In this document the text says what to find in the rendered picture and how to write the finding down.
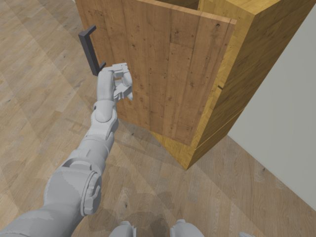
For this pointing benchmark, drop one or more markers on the left robot shin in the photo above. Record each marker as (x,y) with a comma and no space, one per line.
(125,223)

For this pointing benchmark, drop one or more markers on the robot left forearm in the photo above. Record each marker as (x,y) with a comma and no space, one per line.
(96,145)

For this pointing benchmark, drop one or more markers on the handle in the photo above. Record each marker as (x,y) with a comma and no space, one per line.
(89,50)

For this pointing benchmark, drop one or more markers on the robot left upper arm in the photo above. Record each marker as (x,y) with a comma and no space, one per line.
(71,195)

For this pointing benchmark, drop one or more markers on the robot left hand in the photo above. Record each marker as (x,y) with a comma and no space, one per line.
(106,84)

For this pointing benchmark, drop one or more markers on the cupboard door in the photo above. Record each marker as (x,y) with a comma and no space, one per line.
(173,54)

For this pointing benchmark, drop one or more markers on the robot right thigh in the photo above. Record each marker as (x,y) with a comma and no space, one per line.
(185,230)

